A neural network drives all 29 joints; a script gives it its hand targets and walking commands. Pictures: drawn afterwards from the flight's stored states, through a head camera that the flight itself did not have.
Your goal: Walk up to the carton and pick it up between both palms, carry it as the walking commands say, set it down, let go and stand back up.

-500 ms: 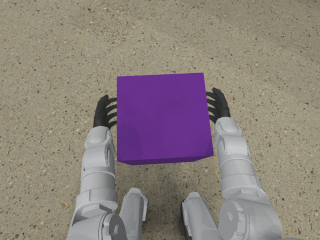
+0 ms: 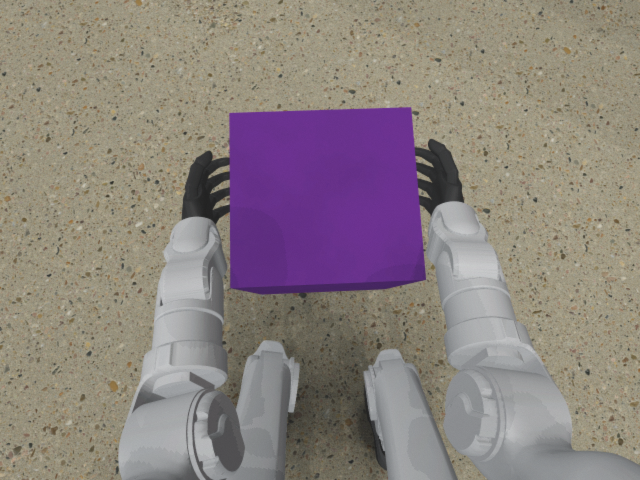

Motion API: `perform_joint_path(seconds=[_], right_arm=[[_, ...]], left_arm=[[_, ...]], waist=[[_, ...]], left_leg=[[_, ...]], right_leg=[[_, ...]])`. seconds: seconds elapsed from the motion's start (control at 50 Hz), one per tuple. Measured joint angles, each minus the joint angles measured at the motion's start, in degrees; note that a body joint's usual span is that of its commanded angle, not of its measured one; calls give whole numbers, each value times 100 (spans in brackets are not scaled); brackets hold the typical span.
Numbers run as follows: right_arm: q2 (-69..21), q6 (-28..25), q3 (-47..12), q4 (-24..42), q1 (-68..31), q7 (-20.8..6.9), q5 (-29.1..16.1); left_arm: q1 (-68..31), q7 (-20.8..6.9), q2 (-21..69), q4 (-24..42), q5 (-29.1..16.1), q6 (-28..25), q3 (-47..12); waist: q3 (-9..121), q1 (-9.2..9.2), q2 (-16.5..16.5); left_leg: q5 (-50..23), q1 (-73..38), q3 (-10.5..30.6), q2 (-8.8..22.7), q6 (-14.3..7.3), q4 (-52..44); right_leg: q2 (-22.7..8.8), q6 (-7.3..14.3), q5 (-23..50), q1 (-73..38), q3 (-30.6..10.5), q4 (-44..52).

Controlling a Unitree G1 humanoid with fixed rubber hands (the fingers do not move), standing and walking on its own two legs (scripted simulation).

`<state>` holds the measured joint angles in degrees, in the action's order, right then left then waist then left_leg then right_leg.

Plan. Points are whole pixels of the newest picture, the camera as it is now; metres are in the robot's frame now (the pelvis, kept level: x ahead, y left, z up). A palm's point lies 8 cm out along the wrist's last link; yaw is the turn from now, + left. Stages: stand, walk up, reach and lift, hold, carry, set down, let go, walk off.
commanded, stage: set down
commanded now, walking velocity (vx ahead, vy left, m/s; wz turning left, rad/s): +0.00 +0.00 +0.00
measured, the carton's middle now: (322, 218) +0.45 +0.03 -0.15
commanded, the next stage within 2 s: none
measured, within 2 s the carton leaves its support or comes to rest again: neither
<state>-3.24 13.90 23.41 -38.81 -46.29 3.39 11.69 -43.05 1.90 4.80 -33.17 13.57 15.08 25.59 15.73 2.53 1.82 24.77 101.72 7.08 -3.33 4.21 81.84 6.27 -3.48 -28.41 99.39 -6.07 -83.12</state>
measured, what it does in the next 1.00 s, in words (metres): lowers itself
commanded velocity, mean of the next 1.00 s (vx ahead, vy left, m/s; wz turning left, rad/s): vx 0.00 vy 0.00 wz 0.00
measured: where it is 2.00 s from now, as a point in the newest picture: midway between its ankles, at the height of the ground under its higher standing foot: (325, 430)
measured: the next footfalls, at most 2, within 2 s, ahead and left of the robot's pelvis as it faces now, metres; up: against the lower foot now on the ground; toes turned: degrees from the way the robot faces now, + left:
none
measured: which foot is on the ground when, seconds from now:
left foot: down 0.00-1.00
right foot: down 0.00-1.00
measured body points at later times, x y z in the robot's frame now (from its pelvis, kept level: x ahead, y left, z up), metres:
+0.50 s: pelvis -0.02 +0.00 -0.07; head +0.25 +0.02 +0.28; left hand +0.45 +0.18 -0.17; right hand +0.48 -0.12 -0.17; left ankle +0.09 +0.14 -0.55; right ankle +0.07 -0.14 -0.55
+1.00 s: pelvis -0.03 +0.00 -0.14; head +0.29 +0.02 +0.18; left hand +0.47 +0.19 -0.27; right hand +0.49 -0.11 -0.27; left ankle +0.09 +0.14 -0.55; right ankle +0.07 -0.13 -0.55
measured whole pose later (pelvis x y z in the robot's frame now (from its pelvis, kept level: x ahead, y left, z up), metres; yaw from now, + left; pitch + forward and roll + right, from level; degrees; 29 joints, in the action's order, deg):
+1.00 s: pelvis -0.03 +0.00 -0.14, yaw -1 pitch +48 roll -1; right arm 3.9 12.0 21.7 -47.7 -65.9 6.7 7.7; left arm -62.6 3.6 -3.3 -42.3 9.6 13.2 25.6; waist 3.4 2.9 2.0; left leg 28.3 127.9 7.6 -6.6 6.6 108.6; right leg 10.4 -6.4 -32.3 125.8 -6.5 -110.4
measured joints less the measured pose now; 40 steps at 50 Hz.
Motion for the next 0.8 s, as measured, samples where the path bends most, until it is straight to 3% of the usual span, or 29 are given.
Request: perform_joint_path(seconds=[0.8], right_arm=[[535,-126,123,-930,-1623,184,6]], left_arm=[[-1679,82,-594,-971,-57,-95,201]], waist=[[-832,19,19]], left_leg=[[283,2179,46,-282,195,2163]], right_leg=[[340,-224,-325,2200,-58,-2218]])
